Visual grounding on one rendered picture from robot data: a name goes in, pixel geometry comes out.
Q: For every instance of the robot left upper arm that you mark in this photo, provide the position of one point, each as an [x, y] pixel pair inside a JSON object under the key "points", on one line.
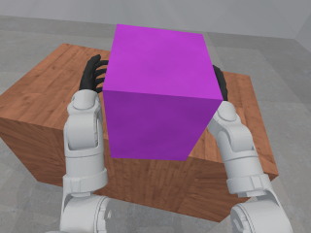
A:
{"points": [[89, 214]]}

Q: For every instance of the pedestal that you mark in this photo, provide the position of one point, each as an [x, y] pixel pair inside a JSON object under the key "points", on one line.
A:
{"points": [[33, 112]]}

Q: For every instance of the robot right upper arm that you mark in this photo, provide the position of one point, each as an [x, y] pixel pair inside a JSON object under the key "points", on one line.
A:
{"points": [[262, 216]]}

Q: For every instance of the robot right forearm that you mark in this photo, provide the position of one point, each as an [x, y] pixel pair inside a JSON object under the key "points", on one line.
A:
{"points": [[245, 176]]}

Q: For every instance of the robot left forearm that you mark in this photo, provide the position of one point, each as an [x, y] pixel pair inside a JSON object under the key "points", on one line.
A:
{"points": [[83, 147]]}

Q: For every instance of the robot right hand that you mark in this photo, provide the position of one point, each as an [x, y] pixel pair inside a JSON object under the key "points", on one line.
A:
{"points": [[221, 82]]}

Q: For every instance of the carton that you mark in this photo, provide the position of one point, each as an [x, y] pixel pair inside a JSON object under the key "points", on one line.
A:
{"points": [[160, 92]]}

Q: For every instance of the robot left hand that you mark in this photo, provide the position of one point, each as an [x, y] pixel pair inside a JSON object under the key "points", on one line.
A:
{"points": [[88, 80]]}

